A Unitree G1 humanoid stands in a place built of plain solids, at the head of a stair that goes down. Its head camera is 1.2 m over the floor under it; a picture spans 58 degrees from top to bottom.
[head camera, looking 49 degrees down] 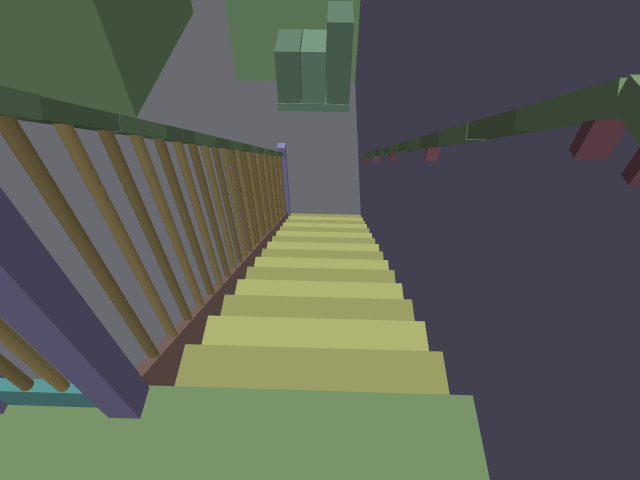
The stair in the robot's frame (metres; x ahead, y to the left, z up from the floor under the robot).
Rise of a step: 0.18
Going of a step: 0.22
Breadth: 0.90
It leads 2 degrees to the right of straight ahead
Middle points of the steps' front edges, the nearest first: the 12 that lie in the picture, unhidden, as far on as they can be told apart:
0.48 0.03 0.00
0.71 0.02 -0.18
0.93 0.02 -0.36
1.15 0.01 -0.55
1.38 0.00 -0.73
1.60 0.00 -0.91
1.83 -0.01 -1.09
2.05 -0.02 -1.27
2.28 -0.02 -1.46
2.50 -0.03 -1.64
2.73 -0.04 -1.82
2.95 -0.05 -2.00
